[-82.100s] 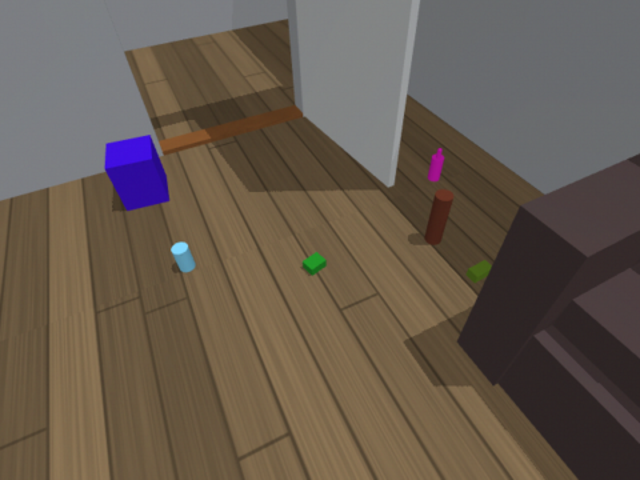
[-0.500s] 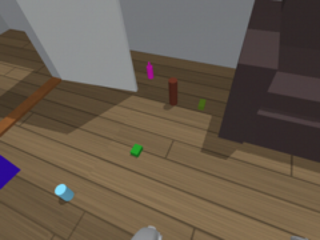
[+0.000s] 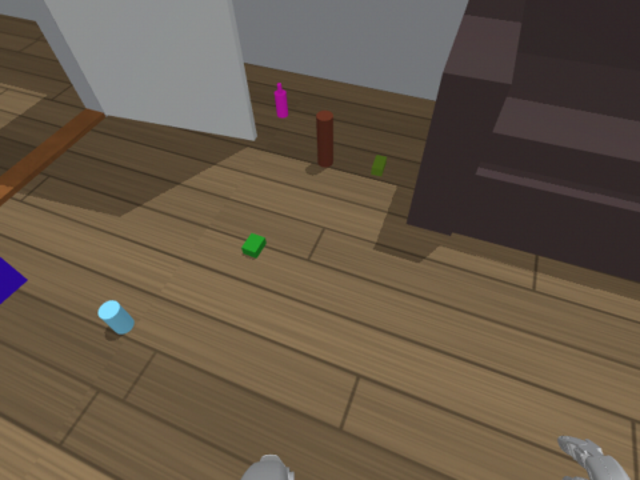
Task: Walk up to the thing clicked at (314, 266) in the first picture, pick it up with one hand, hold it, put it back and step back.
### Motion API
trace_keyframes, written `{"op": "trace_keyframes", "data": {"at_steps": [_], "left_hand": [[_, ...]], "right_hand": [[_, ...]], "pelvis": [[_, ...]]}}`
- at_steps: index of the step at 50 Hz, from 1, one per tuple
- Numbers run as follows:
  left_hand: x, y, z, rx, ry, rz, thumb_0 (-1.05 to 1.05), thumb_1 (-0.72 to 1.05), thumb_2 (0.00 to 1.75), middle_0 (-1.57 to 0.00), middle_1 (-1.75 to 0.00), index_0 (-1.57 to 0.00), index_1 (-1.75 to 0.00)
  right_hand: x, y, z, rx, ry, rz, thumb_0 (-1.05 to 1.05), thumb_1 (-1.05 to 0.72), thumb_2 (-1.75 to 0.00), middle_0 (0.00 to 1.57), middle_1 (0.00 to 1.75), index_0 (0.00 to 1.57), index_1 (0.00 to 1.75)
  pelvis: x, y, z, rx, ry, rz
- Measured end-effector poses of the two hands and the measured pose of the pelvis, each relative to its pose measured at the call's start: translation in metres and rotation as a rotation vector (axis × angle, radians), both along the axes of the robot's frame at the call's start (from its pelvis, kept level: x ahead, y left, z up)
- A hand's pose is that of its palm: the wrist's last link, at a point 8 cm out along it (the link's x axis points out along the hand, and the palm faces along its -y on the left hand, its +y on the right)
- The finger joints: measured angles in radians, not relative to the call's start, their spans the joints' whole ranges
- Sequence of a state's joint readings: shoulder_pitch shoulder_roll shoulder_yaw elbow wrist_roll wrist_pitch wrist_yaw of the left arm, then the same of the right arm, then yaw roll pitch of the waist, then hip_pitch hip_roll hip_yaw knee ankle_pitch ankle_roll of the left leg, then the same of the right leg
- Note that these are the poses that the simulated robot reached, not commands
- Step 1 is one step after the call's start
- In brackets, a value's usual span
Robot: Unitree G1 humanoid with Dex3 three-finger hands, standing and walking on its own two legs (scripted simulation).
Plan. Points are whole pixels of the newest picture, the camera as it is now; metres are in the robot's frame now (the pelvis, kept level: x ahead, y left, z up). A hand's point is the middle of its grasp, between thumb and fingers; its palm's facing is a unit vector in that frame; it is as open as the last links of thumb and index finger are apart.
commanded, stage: step back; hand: left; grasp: from above
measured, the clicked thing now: (254, 245) +0.98 +0.31 -0.73
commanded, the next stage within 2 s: stand in 1.20 s
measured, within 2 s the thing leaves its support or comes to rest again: neither
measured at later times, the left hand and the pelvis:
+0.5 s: hand out of the picture -0.08 +0.28 -0.13, palm faces +0.10 -0.92 -0.38, open 7.4 cm; pelvis -0.10 +0.00 +0.02, yaw +5 degrees
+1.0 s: hand out of the picture -0.04 +0.28 -0.14, palm faces +0.12 -0.93 -0.35, open 7.4 cm; pelvis -0.07 +0.01 +0.02, yaw +7 degrees
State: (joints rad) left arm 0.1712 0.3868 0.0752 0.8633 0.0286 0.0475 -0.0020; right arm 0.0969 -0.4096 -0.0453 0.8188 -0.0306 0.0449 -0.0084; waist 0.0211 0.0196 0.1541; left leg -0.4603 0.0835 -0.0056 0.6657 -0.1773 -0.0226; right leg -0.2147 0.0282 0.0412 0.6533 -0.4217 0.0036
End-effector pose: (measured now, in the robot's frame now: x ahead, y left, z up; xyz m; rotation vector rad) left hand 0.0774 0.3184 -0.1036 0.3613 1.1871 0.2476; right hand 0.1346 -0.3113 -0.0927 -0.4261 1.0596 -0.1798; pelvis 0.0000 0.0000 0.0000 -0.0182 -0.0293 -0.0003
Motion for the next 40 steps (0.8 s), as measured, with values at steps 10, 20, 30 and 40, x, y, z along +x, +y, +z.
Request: {"op": "trace_keyframes", "data": {"at_steps": [10,20,30,40], "left_hand": [[-0.096,-0.018,0.021,0.024,0.019,0.047,0.01,0.9,0.9,-0.21,-0.3,-0.2,-0.3],[-0.151,0.006,0.012,0.004,-0.009,0.12,0.0,0.9,0.9,-0.21,-0.3,-0.2,-0.3],[-0.173,-0.013,0.011,-0.018,0.028,0.121,0.01,0.9,0.9,-0.21,-0.3,-0.2,-0.3],[-0.173,-0.014,0.011,-0.042,0.013,0.158,0.01,0.9,0.9,-0.21,-0.3,-0.2,-0.3]], "right_hand": [[-0.081,-0.012,-0.009,0.028,0.091,-0.003,0.0,-0.9,-0.9,0.21,0.3,0.2,0.3],[-0.146,0.014,-0.011,0.05,0.16,0.022,0.0,-0.9,-0.9,0.21,0.3,0.2,0.3],[-0.142,0.008,-0.006,0.087,0.099,0.009,0.0,-0.9,-0.9,0.21,0.3,0.2,0.3],[-0.116,0.008,-0.004,0.047,0.123,0.057,0.0,-0.9,-0.9,0.21,0.3,0.2,0.3]], "pelvis": [[-0.06,-0.012,0.012,0.043,-0.001,0.048],[-0.099,0.0,0.01,0.043,-0.02,0.106],[-0.105,-0.014,0.016,0.001,-0.027,0.09],[-0.094,-0.001,0.017,0.013,-0.006,0.132]]}}
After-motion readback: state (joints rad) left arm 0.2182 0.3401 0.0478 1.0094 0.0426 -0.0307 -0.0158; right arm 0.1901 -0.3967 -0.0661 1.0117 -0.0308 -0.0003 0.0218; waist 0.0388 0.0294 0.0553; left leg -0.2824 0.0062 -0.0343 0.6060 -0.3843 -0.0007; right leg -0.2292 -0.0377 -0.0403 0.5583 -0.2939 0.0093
